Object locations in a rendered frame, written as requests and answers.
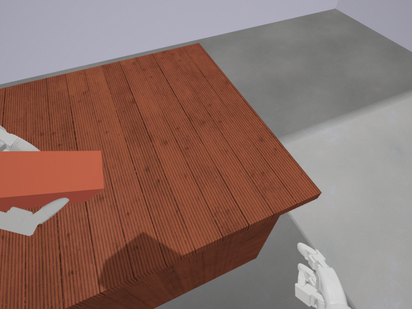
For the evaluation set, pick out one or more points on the left robot hand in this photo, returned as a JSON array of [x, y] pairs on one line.
[[16, 219]]

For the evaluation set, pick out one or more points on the right robot hand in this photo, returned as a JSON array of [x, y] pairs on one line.
[[323, 287]]

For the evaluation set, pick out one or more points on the sponge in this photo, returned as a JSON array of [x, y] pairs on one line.
[[36, 178]]

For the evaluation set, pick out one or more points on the table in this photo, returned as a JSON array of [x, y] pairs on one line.
[[194, 182]]

